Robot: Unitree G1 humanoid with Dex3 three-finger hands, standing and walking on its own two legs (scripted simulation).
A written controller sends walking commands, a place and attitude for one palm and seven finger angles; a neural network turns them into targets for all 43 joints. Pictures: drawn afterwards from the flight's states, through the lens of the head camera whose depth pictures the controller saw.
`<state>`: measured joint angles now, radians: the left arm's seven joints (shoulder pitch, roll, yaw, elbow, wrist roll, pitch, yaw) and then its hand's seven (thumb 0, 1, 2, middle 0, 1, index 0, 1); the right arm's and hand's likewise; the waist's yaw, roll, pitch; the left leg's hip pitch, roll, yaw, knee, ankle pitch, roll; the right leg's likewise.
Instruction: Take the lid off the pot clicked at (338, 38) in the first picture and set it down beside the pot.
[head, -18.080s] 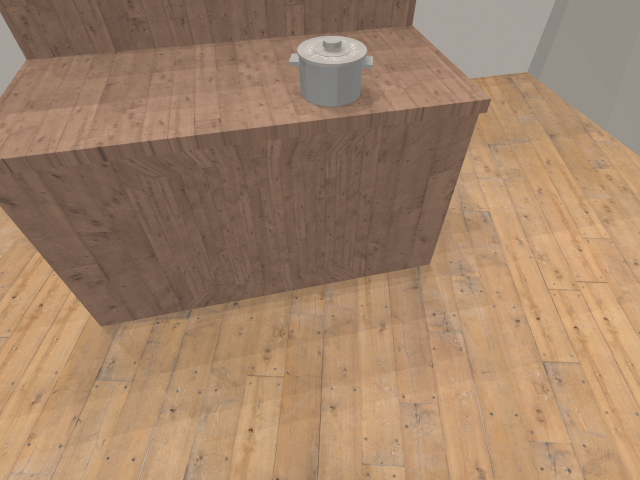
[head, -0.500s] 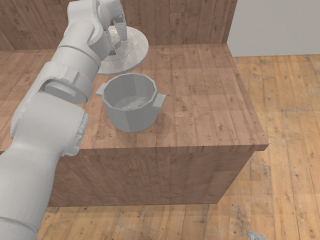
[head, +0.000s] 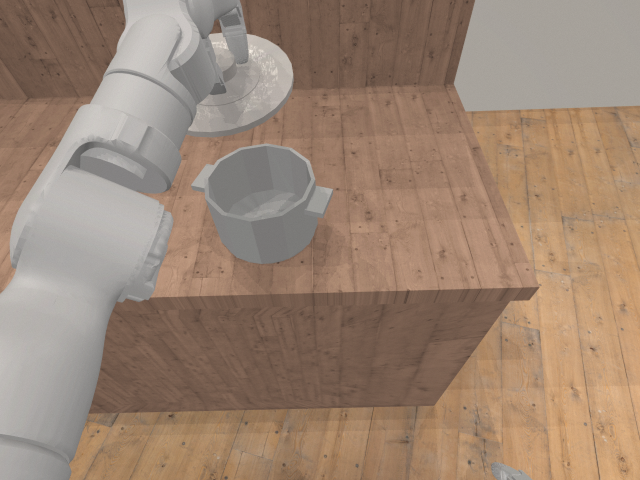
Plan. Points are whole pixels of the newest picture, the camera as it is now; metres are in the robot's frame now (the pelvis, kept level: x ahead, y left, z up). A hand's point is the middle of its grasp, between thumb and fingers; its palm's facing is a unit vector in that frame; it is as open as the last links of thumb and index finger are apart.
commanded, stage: move the lid sideways beside the pot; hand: left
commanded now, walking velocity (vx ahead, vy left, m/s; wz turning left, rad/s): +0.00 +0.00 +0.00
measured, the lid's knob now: (215, 65) +0.53 +0.09 +0.25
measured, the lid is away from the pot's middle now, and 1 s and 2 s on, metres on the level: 0.03 0.13 0.25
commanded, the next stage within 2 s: none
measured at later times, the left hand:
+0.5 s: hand (156, 66) +0.49 +0.15 +0.27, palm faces -0.23 -0.06 -0.97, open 7.5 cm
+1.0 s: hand (111, 69) +0.50 +0.20 +0.27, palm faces -0.23 -0.07 -0.97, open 7.5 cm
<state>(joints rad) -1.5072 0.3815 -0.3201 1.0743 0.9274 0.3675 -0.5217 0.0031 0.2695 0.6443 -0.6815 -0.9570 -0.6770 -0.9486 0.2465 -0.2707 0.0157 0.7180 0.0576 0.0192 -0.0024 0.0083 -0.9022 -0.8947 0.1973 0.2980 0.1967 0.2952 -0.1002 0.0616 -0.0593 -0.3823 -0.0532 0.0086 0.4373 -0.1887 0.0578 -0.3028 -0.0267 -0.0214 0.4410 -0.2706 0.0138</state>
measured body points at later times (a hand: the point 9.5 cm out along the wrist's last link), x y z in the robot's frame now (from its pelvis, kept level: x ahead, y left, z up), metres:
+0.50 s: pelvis +0.00 +0.00 +0.00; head +0.04 -0.01 +0.45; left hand +0.50 +0.15 +0.32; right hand +0.09 -0.26 -0.13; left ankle +0.01 +0.08 -0.74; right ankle -0.04 -0.13 -0.74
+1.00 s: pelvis +0.00 +0.00 +0.00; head +0.05 +0.00 +0.45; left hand +0.50 +0.20 +0.32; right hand +0.07 -0.27 -0.13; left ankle +0.01 +0.08 -0.74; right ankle -0.04 -0.13 -0.74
